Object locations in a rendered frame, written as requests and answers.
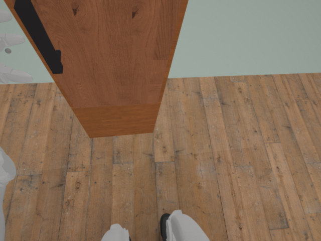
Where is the left robot shin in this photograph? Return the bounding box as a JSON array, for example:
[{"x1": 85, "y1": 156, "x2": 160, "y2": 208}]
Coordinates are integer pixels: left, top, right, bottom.
[{"x1": 110, "y1": 223, "x2": 122, "y2": 229}]

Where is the robot left hand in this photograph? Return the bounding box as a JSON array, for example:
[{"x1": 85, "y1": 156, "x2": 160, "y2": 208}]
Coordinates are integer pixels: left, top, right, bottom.
[{"x1": 0, "y1": 9, "x2": 33, "y2": 84}]

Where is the cupboard door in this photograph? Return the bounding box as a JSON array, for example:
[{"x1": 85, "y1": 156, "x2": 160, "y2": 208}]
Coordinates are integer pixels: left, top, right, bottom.
[{"x1": 11, "y1": 0, "x2": 182, "y2": 108}]

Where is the robot shin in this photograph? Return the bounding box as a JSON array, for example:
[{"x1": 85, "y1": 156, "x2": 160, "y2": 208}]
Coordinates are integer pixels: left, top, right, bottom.
[
  {"x1": 166, "y1": 210, "x2": 182, "y2": 241},
  {"x1": 110, "y1": 223, "x2": 122, "y2": 229}
]

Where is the right robot shin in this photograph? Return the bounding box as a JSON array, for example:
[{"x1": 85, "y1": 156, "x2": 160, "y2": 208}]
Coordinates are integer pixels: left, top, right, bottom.
[{"x1": 166, "y1": 210, "x2": 182, "y2": 241}]

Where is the robot left upper arm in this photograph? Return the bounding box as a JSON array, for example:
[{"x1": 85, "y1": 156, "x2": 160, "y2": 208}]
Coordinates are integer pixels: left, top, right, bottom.
[{"x1": 0, "y1": 147, "x2": 16, "y2": 241}]

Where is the handle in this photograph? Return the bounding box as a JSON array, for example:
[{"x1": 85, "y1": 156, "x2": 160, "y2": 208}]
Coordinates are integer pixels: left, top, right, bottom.
[{"x1": 14, "y1": 0, "x2": 63, "y2": 74}]

